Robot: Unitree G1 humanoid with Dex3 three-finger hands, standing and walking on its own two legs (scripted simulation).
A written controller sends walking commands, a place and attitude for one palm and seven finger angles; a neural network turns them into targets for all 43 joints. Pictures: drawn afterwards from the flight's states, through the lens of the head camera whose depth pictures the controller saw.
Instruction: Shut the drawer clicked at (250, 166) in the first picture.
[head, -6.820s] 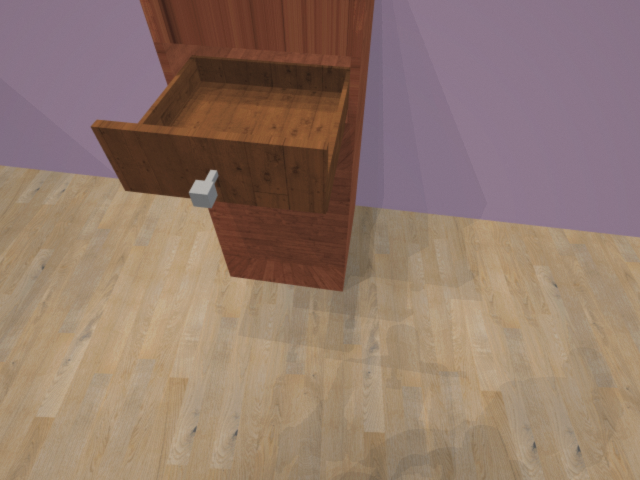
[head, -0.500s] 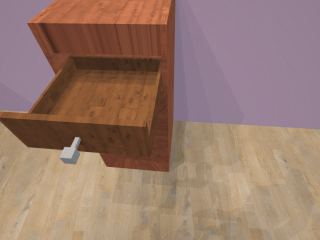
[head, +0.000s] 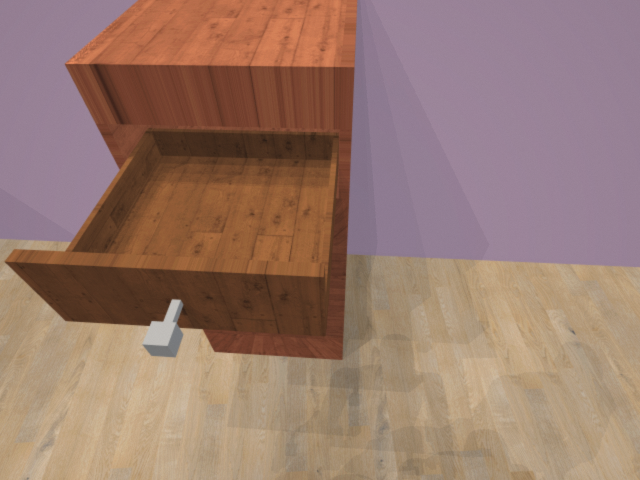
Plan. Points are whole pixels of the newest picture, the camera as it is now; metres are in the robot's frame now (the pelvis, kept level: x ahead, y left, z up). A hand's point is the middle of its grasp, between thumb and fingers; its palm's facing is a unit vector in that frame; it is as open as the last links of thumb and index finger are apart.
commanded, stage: come to a stop and stand still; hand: left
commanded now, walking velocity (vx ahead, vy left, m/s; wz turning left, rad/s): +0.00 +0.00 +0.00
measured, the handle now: (168, 326) +0.29 +0.21 +0.04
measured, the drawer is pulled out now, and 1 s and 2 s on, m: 0.30 0.30 0.30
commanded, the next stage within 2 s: look again from close up in 1.12 s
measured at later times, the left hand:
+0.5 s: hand out of the picture +0.00 +0.16 -0.17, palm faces +0.03 -0.98 -0.17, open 7.3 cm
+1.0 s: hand out of the picture +0.05 +0.23 -0.16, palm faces +0.00 -0.97 -0.23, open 7.3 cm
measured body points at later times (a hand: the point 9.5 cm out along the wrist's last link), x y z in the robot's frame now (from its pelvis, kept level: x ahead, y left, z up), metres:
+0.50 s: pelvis +0.01 +0.00 +0.01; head +0.03 -0.01 +0.46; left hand +0.00 +0.21 -0.15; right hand +0.00 -0.21 -0.16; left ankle +0.01 +0.15 -0.73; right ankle +0.00 -0.08 -0.73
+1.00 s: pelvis +0.02 +0.04 +0.00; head +0.03 +0.03 +0.45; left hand +0.05 +0.28 -0.15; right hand +0.02 -0.18 -0.16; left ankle +0.01 +0.14 -0.73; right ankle +0.00 -0.08 -0.73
